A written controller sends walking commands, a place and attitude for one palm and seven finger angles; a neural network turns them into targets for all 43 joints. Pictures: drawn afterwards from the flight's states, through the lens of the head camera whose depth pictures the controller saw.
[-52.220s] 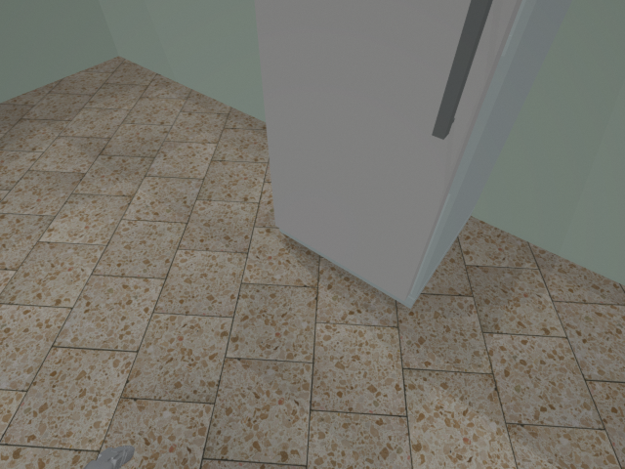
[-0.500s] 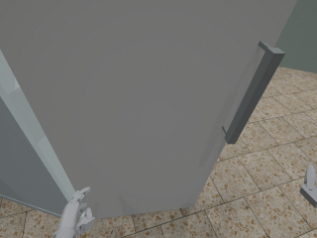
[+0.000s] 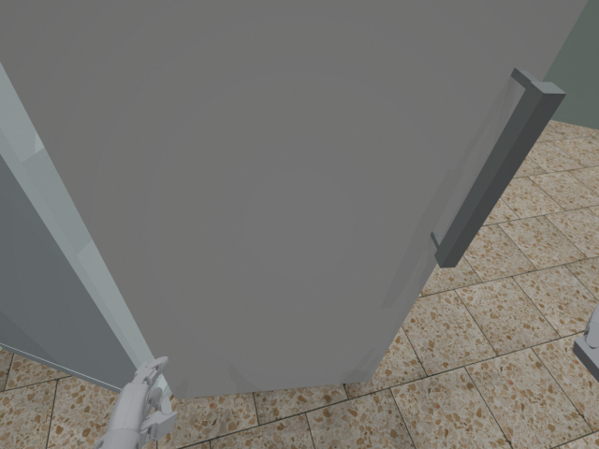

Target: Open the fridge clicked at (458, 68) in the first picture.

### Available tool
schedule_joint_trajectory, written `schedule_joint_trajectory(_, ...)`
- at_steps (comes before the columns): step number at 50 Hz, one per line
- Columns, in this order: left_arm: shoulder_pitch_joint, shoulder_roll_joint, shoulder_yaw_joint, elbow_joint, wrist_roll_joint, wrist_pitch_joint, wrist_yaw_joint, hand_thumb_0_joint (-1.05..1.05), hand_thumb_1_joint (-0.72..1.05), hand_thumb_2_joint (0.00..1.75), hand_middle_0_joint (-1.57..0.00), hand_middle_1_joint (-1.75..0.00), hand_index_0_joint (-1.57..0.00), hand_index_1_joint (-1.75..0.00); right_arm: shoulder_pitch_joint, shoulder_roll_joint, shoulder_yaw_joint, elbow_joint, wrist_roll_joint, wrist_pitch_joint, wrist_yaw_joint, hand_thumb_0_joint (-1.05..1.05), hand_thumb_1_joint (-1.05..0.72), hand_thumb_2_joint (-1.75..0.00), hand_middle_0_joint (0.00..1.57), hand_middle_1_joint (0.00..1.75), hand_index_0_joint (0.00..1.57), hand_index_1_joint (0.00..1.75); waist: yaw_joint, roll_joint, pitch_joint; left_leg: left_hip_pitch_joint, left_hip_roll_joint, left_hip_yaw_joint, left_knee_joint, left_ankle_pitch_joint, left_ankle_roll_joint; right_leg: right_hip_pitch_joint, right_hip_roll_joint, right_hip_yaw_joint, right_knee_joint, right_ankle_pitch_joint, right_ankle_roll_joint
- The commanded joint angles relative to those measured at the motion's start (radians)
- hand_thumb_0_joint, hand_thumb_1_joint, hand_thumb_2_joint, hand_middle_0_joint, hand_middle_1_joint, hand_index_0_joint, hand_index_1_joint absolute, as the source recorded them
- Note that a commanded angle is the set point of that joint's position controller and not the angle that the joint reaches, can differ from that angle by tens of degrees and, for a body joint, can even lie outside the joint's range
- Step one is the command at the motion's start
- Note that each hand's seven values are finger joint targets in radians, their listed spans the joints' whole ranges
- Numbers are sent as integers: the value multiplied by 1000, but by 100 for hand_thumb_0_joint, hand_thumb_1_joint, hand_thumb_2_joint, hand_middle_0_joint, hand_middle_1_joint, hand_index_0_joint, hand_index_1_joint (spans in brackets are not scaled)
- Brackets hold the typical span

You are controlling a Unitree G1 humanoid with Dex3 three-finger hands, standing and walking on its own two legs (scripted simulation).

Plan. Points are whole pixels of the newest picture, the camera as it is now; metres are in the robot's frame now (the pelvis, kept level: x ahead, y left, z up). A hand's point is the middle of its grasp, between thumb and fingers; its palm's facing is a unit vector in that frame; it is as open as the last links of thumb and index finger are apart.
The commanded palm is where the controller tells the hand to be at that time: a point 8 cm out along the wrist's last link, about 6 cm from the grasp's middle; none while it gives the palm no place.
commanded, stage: step back with the hand held close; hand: right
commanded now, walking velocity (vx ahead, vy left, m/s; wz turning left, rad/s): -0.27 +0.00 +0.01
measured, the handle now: (477, 182) +0.43 -0.23 +0.17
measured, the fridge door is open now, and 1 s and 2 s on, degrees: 66 66 66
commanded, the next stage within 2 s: stop stepping back and stand still in 0.86 s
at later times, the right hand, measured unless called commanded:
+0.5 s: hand out of the picture +0.11 -0.31 +0.15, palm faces +0.45 +0.79 -0.42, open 7.4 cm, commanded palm +0.05 -0.34 +0.18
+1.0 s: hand out of the picture -0.01 -0.36 +0.16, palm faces +0.52 +0.80 -0.30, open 7.4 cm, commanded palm -0.10 -0.39 +0.18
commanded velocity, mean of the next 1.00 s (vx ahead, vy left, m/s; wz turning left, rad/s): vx -0.28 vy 0.01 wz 0.02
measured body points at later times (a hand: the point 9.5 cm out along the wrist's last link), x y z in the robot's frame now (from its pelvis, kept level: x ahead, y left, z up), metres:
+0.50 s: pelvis -0.09 -0.04 -0.01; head -0.08 -0.04 +0.44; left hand +0.09 +0.19 -0.09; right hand +0.08 -0.35 +0.17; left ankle -0.06 +0.12 -0.74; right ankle +0.05 -0.15 -0.74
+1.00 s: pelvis -0.21 -0.08 -0.02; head -0.22 -0.11 +0.43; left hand -0.02 +0.13 -0.08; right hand -0.05 -0.40 +0.18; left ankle -0.26 +0.05 -0.67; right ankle -0.01 -0.16 -0.73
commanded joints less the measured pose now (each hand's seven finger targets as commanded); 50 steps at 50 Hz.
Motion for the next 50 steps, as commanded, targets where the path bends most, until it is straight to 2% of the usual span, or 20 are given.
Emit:
schedule_joint_trajectory(1, -107, 81, 39, -218, -8, -15, 5, 0, 90, 90, -20, -30, -20, -30, 26, -232, -145, -248, -5, -73, -19, 0, -90, -90, 20, 30, 20, 30, 6, 26, -183, -184, 77, -34, 10, 535, 7, 159, 13, -29, 76, 406, -55)
schedule_joint_trajectory(4, -94, 88, 45, -246, -12, 0, 8, 0, 90, 90, -20, -30, -20, -30, 103, -264, -190, -297, 4, -74, -29, 0, -90, -90, 20, 30, 20, 30, -2, -28, -248, -182, 54, -20, 60, 459, 7, 167, -4, -14, 75, 480, -54)
schedule_joint_trajectory(9, -85, 96, 49, -259, -18, 5, 21, 0, 90, 90, -20, -30, -20, -30, 99, -268, -199, -286, 19, -83, -43, 0, -90, -90, 20, 30, 20, 30, 10, 34, -208, -243, 40, -28, 62, 314, 3, 106, -23, 6, 52, 373, -51)
schedule_joint_trajectory(16, -84, 107, 41, -243, -16, -23, 28, 0, 90, 90, -20, -30, -20, -30, 20, -223, -148, -213, 14, -113, -54, 0, -90, -90, 20, 30, 20, 30, 23, 24, -74, -329, 28, -56, 6, -36, 16, -57, -30, 54, -62, -152, -58)
schedule_joint_trajectory(19, -90, 112, 42, -235, -8, -37, 33, 0, 90, 90, -20, -30, -20, -30, -33, -242, -152, -244, 2, -136, -63, 0, -90, -90, 20, 30, 20, 30, 25, 6, -43, -363, 29, -70, -35, -214, 35, -99, -12, 64, -83, -310, -55)
schedule_joint_trajectory(27, -76, 97, 40, -235, 3, -76, 36, 0, 90, 90, -20, -30, -20, -30, 14, -255, -185, -362, -6, -175, -82, 0, -90, -90, 20, 30, 20, 30, 17, -83, -147, -250, -18, -34, 71, -97, 37, -123, -26, 120, -148, -304, -56)
schedule_joint_trajectory(31, -61, 105, 52, -229, 5, -83, 31, 0, 90, 90, -20, -30, -20, -30, 65, -237, -195, -333, -8, -186, -80, 0, -90, -90, 20, 30, 20, 30, 20, -124, -128, -214, -50, -24, 103, -189, 49, -224, -29, 136, -188, -468, -49)
schedule_joint_trajectory(33, -52, 93, 55, -215, 6, -81, 29, 0, 90, 90, -20, -30, -20, -30, 74, -250, -205, -310, -2, -190, -82, 0, -90, -90, 20, 30, 20, 30, 23, -15, -115, -344, -2, -71, 12, -255, 80, -136, 14, 81, -58, -382, -28)
schedule_joint_trajectory(35, -35, 75, 56, -184, 9, -79, 28, 0, 90, 90, -20, -30, -20, -30, 62, -266, -197, -314, -1, -193, -87, 0, -90, -90, 20, 30, 20, 30, 31, 172, -128, -580, 143, -227, -117, -253, 135, 82, 67, 15, 238, -173, -1)
schedule_joint_trajectory(36, -34, 70, 55, -169, 9, -74, 26, 0, 90, 90, -20, -30, -20, -30, 30, -263, -189, -317, -5, -190, -91, 0, -90, -90, 20, 30, 20, 30, 32, 233, -127, -623, 217, -282, -135, -183, 162, 98, 79, 9, 347, -148, 2)
schedule_joint_trajectory(38, -34, 66, 46, -154, 17, -73, 26, 0, 90, 90, -20, -30, -20, -30, -45, -255, -176, -303, -13, -177, -95, 0, -90, -90, 20, 30, 20, 30, 41, 266, -112, -621, 243, -249, -89, -73, 145, 63, 68, 18, 373, -158, -7)
schedule_joint_trajectory(39, -37, 75, 36, -151, 23, -75, 26, 0, 90, 90, -20, -30, -20, -30, -102, -230, -142, -293, -11, -168, -92, 0, -90, -90, 20, 30, 20, 30, 46, 219, -69, -662, 198, -205, -56, -167, 104, 59, 48, 49, 277, -191, -19)
schedule_joint_trajectory(40, -39, 98, 30, -157, 17, -77, 31, 0, 90, 90, -20, -30, -20, -30, -149, -207, -116, -276, -10, -164, -89, 0, -90, -90, 20, 30, 20, 30, 48, 112, 3, -638, 103, -130, 55, -255, 52, -50, -17, 147, 67, -291, -49)
schedule_joint_trajectory(41, -62, 136, 34, -175, 10, -87, 40, 0, 90, 90, -20, -30, -20, -30, -179, -187, -111, -269, -13, -164, -82, 0, -90, -90, 20, 30, 20, 30, 43, -135, 33, -480, -38, -38, 357, -223, 2, -273, -135, 311, -221, -472, -101)
schedule_joint_trajectory(42, -86, 136, 38, -185, 15, -97, 42, 0, 90, 90, -20, -30, -20, -30, -199, -194, -133, -262, -26, -172, -83, 0, -90, -90, 20, 30, 20, 30, 32, -287, -17, -271, -126, -36, 675, -178, -18, -466, -247, 468, -410, -653, -164)
schedule_joint_trajectory(43, -91, 124, 44, -169, 27, -90, 35, 0, 90, 90, -20, -30, -20, -30, -206, -230, -155, -266, -37, -177, -81, 0, -90, -90, 20, 30, 20, 30, 22, -249, -69, -153, -126, -76, 824, -163, -7, -549, -258, 427, -426, -679, -141)
schedule_joint_trajectory(44, -87, 121, 58, -169, 24, -81, 26, 0, 90, 90, -20, -30, -20, -30, -225, -278, -180, -300, -34, -195, -72, 0, -90, -90, 20, 30, 20, 30, 14, -205, -106, -159, -143, -60, 833, -181, 1, -508, -227, 375, -407, -624, -108)
schedule_joint_trajectory(46, -98, 130, 82, -194, 18, -86, -4, 0, 90, 90, -20, -30, -20, -30, -126, -230, -146, -310, -28, -200, -45, 0, -90, -90, 20, 30, 20, 30, 2, -164, -144, -144, -165, -2, 834, -178, 8, -439, -181, 246, -369, -562, -92)
schedule_joint_trajectory(49, -102, 83, 71, -217, 11, -98, -29, 0, 90, 90, -20, -30, -20, -30, -35, -248, -154, -471, 2, -193, -48, 0, -90, -90, 20, 30, 20, 30, -13, -280, -231, -113, -156, 58, 590, -248, 48, -262, -105, 130, -359, -460, -22)
schedule_joint_trajectory(50, -86, 62, 58, -217, 11, -99, -35, 0, 90, 90, -20, -30, -20, -30, 16, -247, -150, -494, 13, -186, -51, 0, -90, -90, 20, 30, 20, 30, -12, -292, -268, -113, -161, 83, 443, -294, 69, -162, -76, 93, -351, -404, 29)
